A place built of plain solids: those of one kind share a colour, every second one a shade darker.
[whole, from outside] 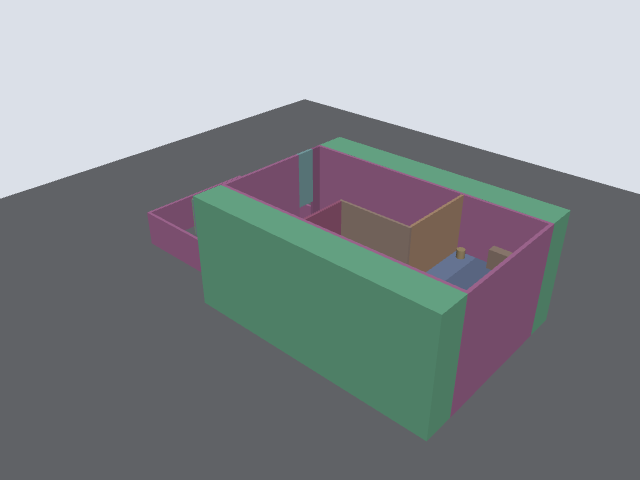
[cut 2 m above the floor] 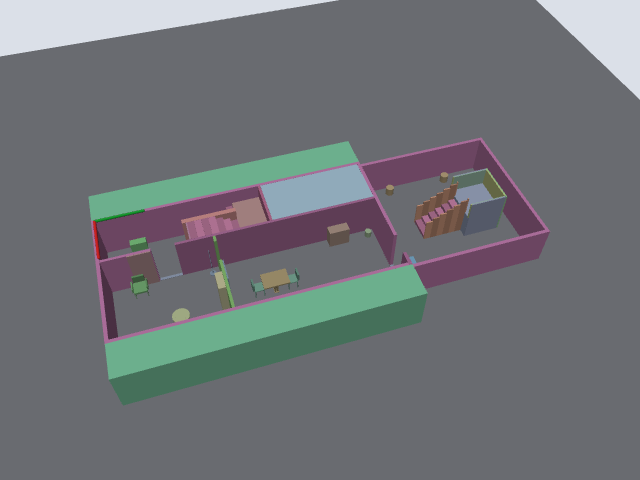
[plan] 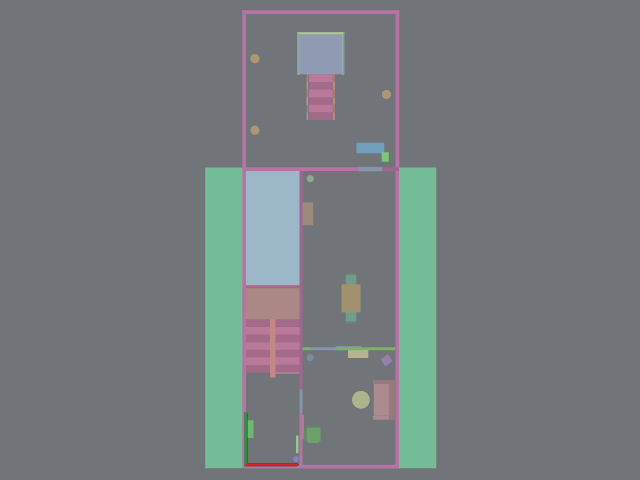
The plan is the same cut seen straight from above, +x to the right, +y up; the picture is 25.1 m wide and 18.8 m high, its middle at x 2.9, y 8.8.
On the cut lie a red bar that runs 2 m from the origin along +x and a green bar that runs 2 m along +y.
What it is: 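A terraced town house, two up and two down, 5.9 m between the party walls, 11.5 m deep; a hall 0.94 m wide; a stair of 16 risers of 167 mm on goings of 298 mm, 0.94 m wide, straight between the party wall and the hall's partition, up a first flight to a half landing at the back, then back toward the front up a second flight beside it, a wall between them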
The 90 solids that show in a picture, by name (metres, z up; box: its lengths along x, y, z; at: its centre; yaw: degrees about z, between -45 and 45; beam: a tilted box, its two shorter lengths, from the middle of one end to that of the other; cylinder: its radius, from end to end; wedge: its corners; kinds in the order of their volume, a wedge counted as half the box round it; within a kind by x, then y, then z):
{
 "neighbour_1": {"box": [1.46, 11.78, 5.31], "at": [-0.87, 5.75, 2.61]},
 "neighbour_2": {"box": [1.46, 11.78, 5.31], "at": [6.72, 5.75, 2.61]},
 "wall_1": {"box": [0.15, 11.8, 5.31], "at": [-0.07, 5.75, 2.61]},
 "wall_2": {"box": [0.15, 6.3, 1.85], "at": [-0.07, 14.65, 0.88]},
 "wall_3": {"box": [4.55, 0.15, 5.31], "at": [2.13, 11.58, 2.61]},
 "wall_4": {"box": [0.12, 2.0, 2.61], "at": [2.16, 1.0, 1.26]},
 "wall_5": {"box": [0.12, 8.55, 2.61], "at": [2.16, 7.23, 1.26]},
 "wall_6": {"box": [6.15, 0.15, 5.31], "at": [2.93, -0.07, 2.61]},
 "wall_7": {"box": [6.15, 0.15, 1.85], "at": [2.93, 17.73, 0.88]},
 "wall_8": {"box": [0.66, 0.15, 5.31], "at": [5.67, 11.58, 2.61]},
 "wall_9": {"box": [0.15, 11.8, 5.31], "at": [5.93, 5.75, 2.61]},
 "wall_10": {"box": [0.15, 6.3, 1.85], "at": [5.93, 14.65, 0.88]},
 "behind_landing_1": {"box": [2.1, 4.47, 2.61], "at": [1.05, 9.26, 1.26]},
 "tread_1": {"box": [0.94, 0.3, 0.22], "at": [0.47, 3.76, 0.06]},
 "tread_2": {"box": [0.94, 0.3, 0.38], "at": [0.47, 4.06, 0.14]},
 "tread_3": {"box": [0.94, 0.3, 0.55], "at": [0.47, 4.36, 0.22]},
 "tread_4": {"box": [0.94, 0.3, 0.72], "at": [0.47, 4.65, 0.31]},
 "tread_5": {"box": [0.94, 0.3, 0.88], "at": [0.47, 4.95, 0.39]},
 "tread_6": {"box": [0.94, 0.3, 1.05], "at": [0.47, 5.25, 0.47]},
 "tread_7": {"box": [0.94, 0.3, 1.22], "at": [0.47, 5.55, 0.56]},
 "tread_8": {"box": [0.94, 0.3, 2.55], "at": [1.62, 3.76, 1.22]},
 "tread_9": {"box": [0.94, 0.3, 2.38], "at": [1.62, 4.06, 1.14]},
 "tread_10": {"box": [0.94, 0.3, 2.21], "at": [1.62, 4.36, 1.06]},
 "tread_11": {"box": [0.94, 0.3, 2.05], "at": [1.62, 4.65, 0.97]},
 "tread_12": {"box": [0.94, 0.3, 1.88], "at": [1.62, 4.95, 0.89]},
 "tread_13": {"box": [0.94, 0.3, 1.72], "at": [1.62, 5.25, 0.81]},
 "tread_14": {"box": [0.94, 0.3, 1.55], "at": [1.62, 5.55, 0.72]},
 "tread_15": {"box": [0.94, 0.3, 0.22], "at": [2.93, 13.65, 0.06]},
 "tread_16": {"box": [0.94, 0.3, 0.38], "at": [2.93, 13.95, 0.14]},
 "tread_17": {"box": [0.94, 0.3, 0.55], "at": [2.93, 14.25, 0.22]},
 "tread_18": {"box": [0.94, 0.3, 0.72], "at": [2.93, 14.54, 0.31]},
 "tread_19": {"box": [0.94, 0.3, 0.88], "at": [2.93, 14.84, 0.39]},
 "tread_20": {"box": [0.94, 0.3, 1.05], "at": [2.93, 15.14, 0.47]},
 "half_landing_1": {"box": [2.1, 1.21, 1.38], "at": [1.05, 6.3, 0.64]},
 "plat_1": {"box": [1.74, 1.6, 1.22], "at": [2.93, 16.09, 0.56]},
 "upper_floor_1": {"box": [5.87, 2.73, 0.1], "at": [2.93, 1.36, 2.61]},
 "upper_floor_2": {"box": [4.72, 0.92, 0.1], "at": [3.5, 3.16, 2.61]},
 "stair_spine_1": {"box": [0.21, 2.28, 3.71], "at": [1.05, 4.55, 1.81]},
 "landing_end_wall_1": {"box": [2.1, 0.12, 5.31], "at": [1.05, 6.97, 2.61]},
 "upper_back_wall_1": {"box": [3.76, 0.12, 2.7], "at": [3.97, 3.67, 3.91]},
 "upper_partition_1": {"box": [0.12, 3.42, 2.7], "at": [2.16, 5.32, 3.91]},
 "kitchen_wall_1": {"box": [0.3, 0.12, 2.61], "at": [2.37, 4.54, 1.26]},
 "kitchen_wall_2": {"box": [2.35, 0.12, 2.61], "at": [4.68, 4.54, 1.26]},
 "sofa_1": {"box": [0.65, 1.24, 0.37], "at": [5.33, 2.54, 0.24]},
 "sofa_2": {"box": [0.86, 0.16, 0.65], "at": [5.4, 1.84, 0.28]},
 "sofa_3": {"box": [0.86, 0.16, 0.65], "at": [5.4, 3.24, 0.28]},
 "sofa_4": {"box": [0.24, 1.56, 0.83], "at": [5.71, 2.54, 0.36]},
 "dresser_1": {"box": [0.42, 0.9, 0.92], "at": [2.43, 9.82, 0.41]},
 "dresser_2": {"box": [0.42, 0.9, 0.92], "at": [5.64, 1.55, 3.07]},
 "shelf_1": {"box": [0.8, 0.3, 1.95], "at": [4.4, 4.33, 0.93]},
 "guard_ground_1": {"box": [0.06, 1.6, 2.12], "at": [2.03, 16.09, 1.01]},
 "guard_ground_2": {"box": [0.06, 1.6, 2.12], "at": [3.83, 16.09, 1.01]},
 "back_wall_over_door_1": {"box": [0.96, 0.15, 2.74], "at": [4.87, 11.58, 3.89]},
 "piece_1": {"box": [0.06, 0.3, 1.12], "at": [2.41, 13.65, 0.51]},
 "piece_2": {"box": [0.06, 0.3, 1.28], "at": [2.41, 13.95, 0.59]},
 "piece_3": {"box": [0.06, 0.3, 1.45], "at": [2.41, 14.25, 0.67]},
 "piece_4": {"box": [0.06, 0.3, 1.62], "at": [2.41, 14.54, 0.76]},
 "piece_5": {"box": [0.06, 0.3, 1.78], "at": [2.41, 14.84, 0.84]},
 "piece_6": {"box": [0.06, 0.3, 1.95], "at": [2.41, 15.14, 0.92]},
 "piece_7": {"box": [0.06, 0.3, 1.12], "at": [3.45, 13.65, 0.51]},
 "piece_8": {"box": [0.06, 0.3, 1.28], "at": [3.45, 13.95, 0.59]},
 "piece_9": {"box": [0.06, 0.3, 1.45], "at": [3.45, 14.25, 0.67]},
 "piece_10": {"box": [0.06, 0.3, 1.62], "at": [3.45, 14.54, 0.76]},
 "piece_11": {"box": [0.06, 0.3, 1.78], "at": [3.45, 14.84, 0.84]},
 "piece_12": {"box": [0.06, 0.3, 1.95], "at": [3.45, 15.14, 0.92]},
 "guard_far_ground_1": {"box": [1.86, 0.06, 2.12], "at": [2.93, 16.92, 1.01]},
 "guard_whole_1": {"box": [0.06, 1.6, 0.9], "at": [2.06, 16.09, 1.62]},
 "guard_whole_2": {"box": [0.06, 1.6, 0.9], "at": [3.8, 16.09, 1.62]},
 "plant_pot_1": {"cylinder": 0.18, "from": [0.35, 13.1, 0.0], "to": [0.35, 13.1, 0.38]},
 "plant_pot_2": {"cylinder": 0.18, "from": [0.35, 15.9, 0.0], "to": [0.35, 15.9, 0.38]},
 "plant_pot_3": {"cylinder": 0.18, "from": [5.45, 3.21, 2.66], "to": [5.45, 3.21, 3.04]},
 "plant_pot_4": {"cylinder": 0.18, "from": [5.5, 14.5, 0.0], "to": [5.5, 14.5, 0.38]},
 "top_riser_1": {"box": [0.94, 0.06, 2.71], "at": [1.62, 3.59, 1.31]},
 "shoe_rack_1": {"box": [0.3, 0.7, 0.5], "at": [0.15, 1.39, 0.2]},
 "door_leaf_front_room_1": {"box": [0.05, 0.94, 2.07], "at": [2.24, 1.49, 0.98]},
 "guard_far_whole_1": {"box": [1.74, 0.06, 0.9], "at": [2.93, 16.89, 1.62]},
 "yard_step_1": {"box": [1.09, 0.41, 0.2], "at": [4.87, 12.4, 0.05]},
 "meeting_table_1": {"box": [0.75, 1.1, 0.07], "at": [4.12, 6.52, 0.7]},
 "bin_recycle_1": {"box": [0.28, 0.38, 0.55], "at": [5.45, 12.05, 0.23]},
 "armchair_shell_1": {"box": [0.09, 0.48, 0.35], "at": [2.33, 1.18, 0.62]},
 "armchair_shell_2": {"box": [0.54, 0.55, 0.1], "at": [2.65, 1.18, 0.4]},
 "box_cardboard_1": {"box": [0.36, 0.33, 0.36], "at": [5.5, 4.09, 0.13], "yaw": 35.0},
 "radiator_1": {"box": [0.1, 0.7, 0.6], "at": [2.01, 0.8, 0.42]},
 "threshold_1": {"box": [0.13, 0.95, 0.07], "at": [2.16, 2.48, -0.01]},
 "threshold_2": {"box": [0.98, 0.13, 0.07], "at": [3.01, 4.54, -0.01]},
 "threshold_3": {"box": [0.94, 0.16, 0.08], "at": [4.87, 11.58, -0.01]},
 "coffee_table_1": {"cylinder": 0.35, "from": [4.5, 2.54, 0.33], "to": [4.5, 2.54, 0.4]},
 "bin_waste_1": {"cylinder": 0.14, "from": [2.52, 11.2, 0.0], "to": [2.52, 11.2, 0.31]},
 "side_chair_1": {"box": [0.42, 0.42, 0.04], "at": [4.12, 5.82, 0.43]},
 "side_chair_2": {"box": [0.42, 0.42, 0.04], "at": [4.12, 7.22, 0.43]}
}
